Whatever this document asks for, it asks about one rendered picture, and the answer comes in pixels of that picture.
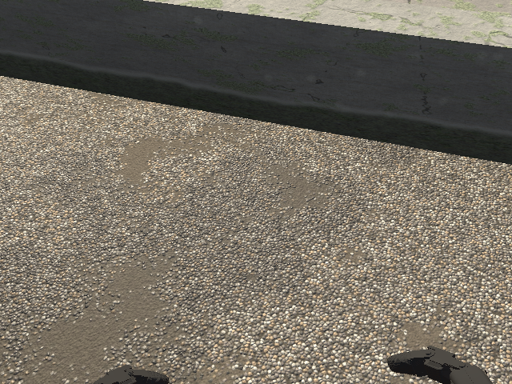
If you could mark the right robot hand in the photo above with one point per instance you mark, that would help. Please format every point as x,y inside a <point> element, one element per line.
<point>439,365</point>

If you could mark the left robot hand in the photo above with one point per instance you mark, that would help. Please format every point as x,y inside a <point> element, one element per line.
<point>126,375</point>

